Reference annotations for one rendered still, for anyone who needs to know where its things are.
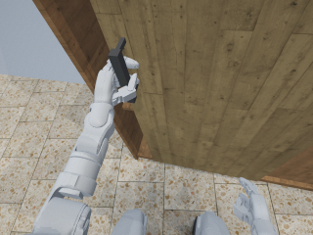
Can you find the wardrobe door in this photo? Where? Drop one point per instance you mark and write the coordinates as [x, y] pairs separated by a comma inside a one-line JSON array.
[[299, 168], [225, 86]]

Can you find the right robot thigh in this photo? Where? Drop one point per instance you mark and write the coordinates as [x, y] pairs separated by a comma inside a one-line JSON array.
[[211, 224]]

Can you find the robot right shin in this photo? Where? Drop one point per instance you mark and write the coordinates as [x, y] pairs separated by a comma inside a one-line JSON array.
[[211, 212]]

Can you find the robot left forearm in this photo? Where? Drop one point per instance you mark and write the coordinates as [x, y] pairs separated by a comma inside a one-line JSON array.
[[78, 179]]

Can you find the robot right forearm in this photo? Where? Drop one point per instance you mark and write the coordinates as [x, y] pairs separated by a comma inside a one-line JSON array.
[[263, 227]]

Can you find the left robot hand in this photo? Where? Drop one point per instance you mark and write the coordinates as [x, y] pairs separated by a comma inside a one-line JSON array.
[[107, 83]]

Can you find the robot left upper arm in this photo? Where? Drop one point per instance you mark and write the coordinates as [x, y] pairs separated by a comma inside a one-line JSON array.
[[63, 217]]

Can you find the handle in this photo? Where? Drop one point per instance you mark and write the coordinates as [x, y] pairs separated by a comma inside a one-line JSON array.
[[119, 66]]

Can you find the right robot hand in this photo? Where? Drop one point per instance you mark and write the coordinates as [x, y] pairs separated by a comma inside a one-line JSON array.
[[255, 206]]

